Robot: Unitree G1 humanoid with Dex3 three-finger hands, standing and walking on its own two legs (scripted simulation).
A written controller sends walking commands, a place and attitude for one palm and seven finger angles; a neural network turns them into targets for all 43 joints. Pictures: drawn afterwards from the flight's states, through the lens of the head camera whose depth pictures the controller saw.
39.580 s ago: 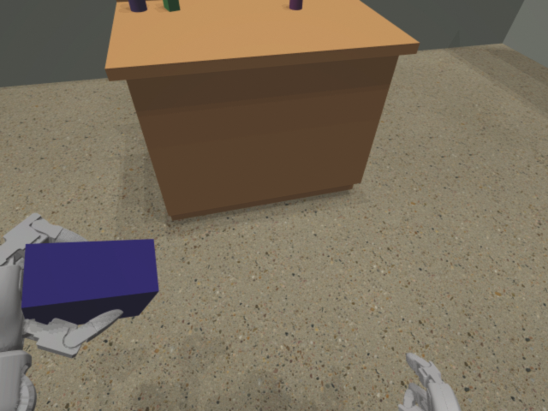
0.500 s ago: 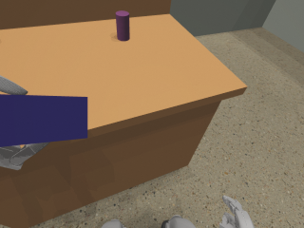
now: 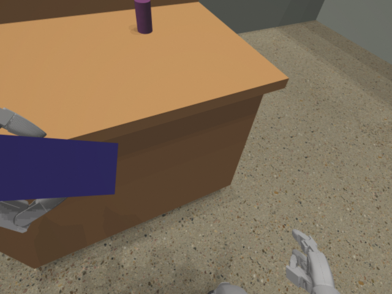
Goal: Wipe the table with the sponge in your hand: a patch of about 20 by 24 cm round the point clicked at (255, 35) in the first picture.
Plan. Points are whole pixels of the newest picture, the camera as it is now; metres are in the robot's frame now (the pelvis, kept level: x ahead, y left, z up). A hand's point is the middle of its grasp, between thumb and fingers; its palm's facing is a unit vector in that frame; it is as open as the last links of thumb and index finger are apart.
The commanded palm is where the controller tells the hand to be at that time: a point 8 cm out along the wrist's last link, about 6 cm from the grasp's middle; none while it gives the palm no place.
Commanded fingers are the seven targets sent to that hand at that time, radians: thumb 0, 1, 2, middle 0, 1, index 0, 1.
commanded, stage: stop stepping back and stand still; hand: left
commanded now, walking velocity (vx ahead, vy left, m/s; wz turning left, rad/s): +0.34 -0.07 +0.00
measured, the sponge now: (69, 164) +0.24 +0.17 +0.22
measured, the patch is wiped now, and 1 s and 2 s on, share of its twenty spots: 1.00 1.00 1.00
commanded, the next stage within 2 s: stand and wait in 0.74 s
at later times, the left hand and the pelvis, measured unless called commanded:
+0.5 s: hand out of the picture +0.14 +0.21 +0.28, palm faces +0.46 -0.83 -0.32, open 10.1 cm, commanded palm +0.08 +0.26 +0.27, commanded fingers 0.00 0.10 1.30 -1.20 -1.60 -1.20 -1.60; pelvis -0.09 -0.02 +0.01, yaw -2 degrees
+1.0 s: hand out of the picture +0.13 +0.22 +0.26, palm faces +0.43 -0.81 -0.39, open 10.1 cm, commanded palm +0.07 +0.27 +0.27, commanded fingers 0.00 0.10 1.30 -1.20 -1.60 -1.20 -1.60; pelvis -0.09 -0.01 +0.01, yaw +0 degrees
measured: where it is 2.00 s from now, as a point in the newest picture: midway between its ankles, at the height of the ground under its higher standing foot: outside the picture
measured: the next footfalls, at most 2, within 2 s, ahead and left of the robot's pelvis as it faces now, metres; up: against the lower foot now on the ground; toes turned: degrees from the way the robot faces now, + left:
right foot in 0.18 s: +0.04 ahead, -0.11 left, +0.00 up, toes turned -1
right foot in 0.54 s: -0.04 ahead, -0.10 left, +0.00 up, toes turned -3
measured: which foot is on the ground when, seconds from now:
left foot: down 0.00-0.54, up 0.56-0.78, down 0.80-1.00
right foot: up 0.00-0.16, down 0.18-0.36, up 0.38-0.52, down 0.54-1.00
